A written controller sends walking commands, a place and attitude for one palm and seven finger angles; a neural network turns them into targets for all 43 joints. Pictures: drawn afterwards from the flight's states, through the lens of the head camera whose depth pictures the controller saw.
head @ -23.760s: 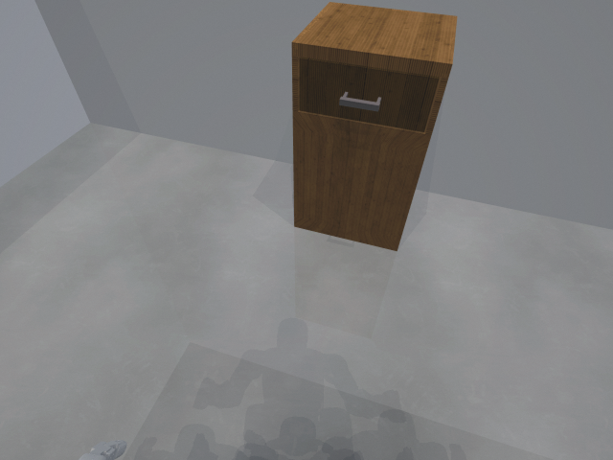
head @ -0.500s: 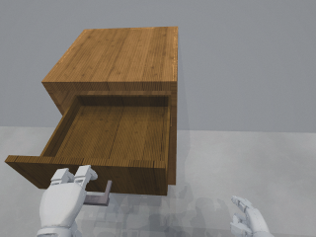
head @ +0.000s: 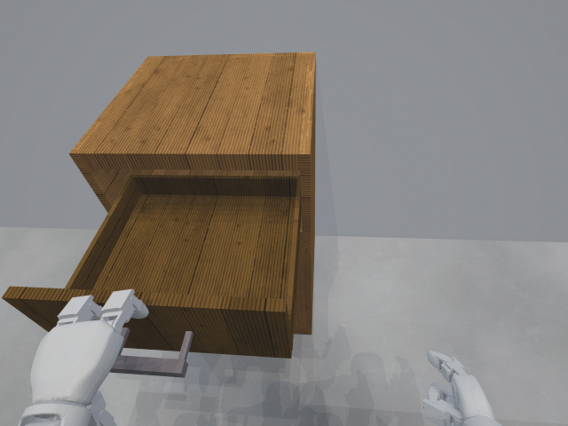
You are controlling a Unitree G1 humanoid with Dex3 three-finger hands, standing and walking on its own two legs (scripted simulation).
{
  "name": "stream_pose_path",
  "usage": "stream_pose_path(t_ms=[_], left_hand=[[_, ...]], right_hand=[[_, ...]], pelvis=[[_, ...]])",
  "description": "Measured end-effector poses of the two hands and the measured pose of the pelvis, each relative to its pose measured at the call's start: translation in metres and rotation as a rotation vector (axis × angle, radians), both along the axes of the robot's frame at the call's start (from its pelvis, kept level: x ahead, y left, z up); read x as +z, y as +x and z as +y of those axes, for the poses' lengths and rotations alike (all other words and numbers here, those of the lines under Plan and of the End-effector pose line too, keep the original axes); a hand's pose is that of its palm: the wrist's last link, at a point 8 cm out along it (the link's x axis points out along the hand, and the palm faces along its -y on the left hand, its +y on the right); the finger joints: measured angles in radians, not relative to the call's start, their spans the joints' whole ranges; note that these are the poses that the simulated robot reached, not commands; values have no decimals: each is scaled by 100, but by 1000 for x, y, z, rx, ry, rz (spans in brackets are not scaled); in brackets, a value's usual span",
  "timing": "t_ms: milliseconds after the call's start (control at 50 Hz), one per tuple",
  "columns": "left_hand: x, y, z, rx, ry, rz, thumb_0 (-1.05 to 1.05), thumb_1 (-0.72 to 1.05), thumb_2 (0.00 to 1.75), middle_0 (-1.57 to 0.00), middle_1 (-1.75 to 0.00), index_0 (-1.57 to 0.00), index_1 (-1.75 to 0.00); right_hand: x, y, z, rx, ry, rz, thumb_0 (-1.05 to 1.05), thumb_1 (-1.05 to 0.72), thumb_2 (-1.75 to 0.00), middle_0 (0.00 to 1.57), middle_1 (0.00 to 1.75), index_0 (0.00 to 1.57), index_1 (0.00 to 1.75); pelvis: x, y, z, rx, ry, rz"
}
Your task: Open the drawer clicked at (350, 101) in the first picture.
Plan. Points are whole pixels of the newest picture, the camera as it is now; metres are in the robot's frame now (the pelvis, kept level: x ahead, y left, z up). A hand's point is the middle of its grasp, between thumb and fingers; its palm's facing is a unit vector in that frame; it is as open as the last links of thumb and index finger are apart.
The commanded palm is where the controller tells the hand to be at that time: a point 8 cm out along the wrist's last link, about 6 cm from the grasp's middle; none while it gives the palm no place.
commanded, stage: lift the hand off the handle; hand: left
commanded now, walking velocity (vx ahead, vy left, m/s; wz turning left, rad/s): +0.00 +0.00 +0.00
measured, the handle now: (150, 351) +0.23 +0.25 -0.06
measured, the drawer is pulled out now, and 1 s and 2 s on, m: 0.29 0.29 0.29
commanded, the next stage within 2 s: draw the hand back to the body in 0.58 s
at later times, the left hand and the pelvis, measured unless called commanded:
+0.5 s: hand (109, 342) +0.20 +0.24 +0.07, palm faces +0.04 -0.17 -0.98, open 13.8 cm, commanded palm +0.17 +0.24 +0.14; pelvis +0.01 +0.03 +0.01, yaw +0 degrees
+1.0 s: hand (73, 348) +0.18 +0.27 +0.10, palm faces +0.08 -0.13 -0.99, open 13.8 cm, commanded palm +0.15 +0.27 +0.16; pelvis +0.00 +0.04 +0.01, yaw -1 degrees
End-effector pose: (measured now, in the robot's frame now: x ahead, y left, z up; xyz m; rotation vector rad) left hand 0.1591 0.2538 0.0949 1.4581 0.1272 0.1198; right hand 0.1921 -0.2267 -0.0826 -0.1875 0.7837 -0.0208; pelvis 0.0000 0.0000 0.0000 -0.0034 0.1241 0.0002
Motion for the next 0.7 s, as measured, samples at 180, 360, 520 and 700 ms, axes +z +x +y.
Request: stream_pose_path(t_ms=[180,360,520,700], left_hand=[[12,3,-4,-55,-11,-21,0,-49,30,-32,-120,-32,-120],[24,10,8,-14,-29,-45,0,-49,30,-32,-120,-32,-120],[34,14,-7,-85,-62,-53,0,-49,30,-32,-120,-32,-120],[32,2,9,-25,-58,-36,0,-49,30,-32,-120,-31,-120]], right_hand=[[5,9,9,9,9,-16,1,-91,-90,20,30,20,30],[6,14,28,23,35,-17,1,-91,-90,20,30,20,30],[12,17,45,40,60,-29,1,-91,-90,20,30,20,30],[16,19,60,65,84,-35,1,-91,-90,20,30,20,30]], pelvis=[[2,4,6,-4,-3,-1],[5,6,16,4,-11,-10],[7,10,28,-8,-14,-18],[7,8,35,-13,-19,-26]])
